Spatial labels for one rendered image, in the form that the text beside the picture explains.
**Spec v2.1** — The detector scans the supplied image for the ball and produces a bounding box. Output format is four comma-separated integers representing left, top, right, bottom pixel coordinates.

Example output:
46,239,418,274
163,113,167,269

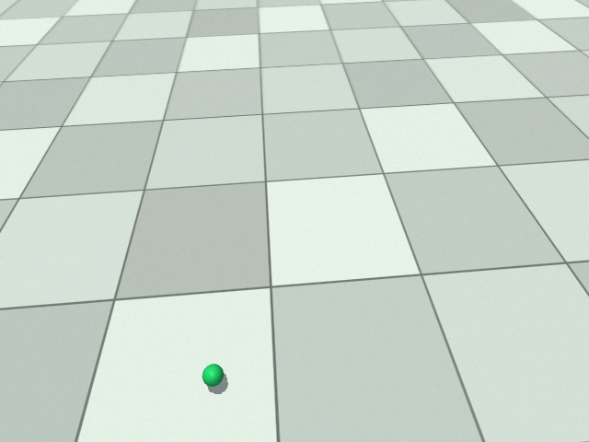
202,364,224,387

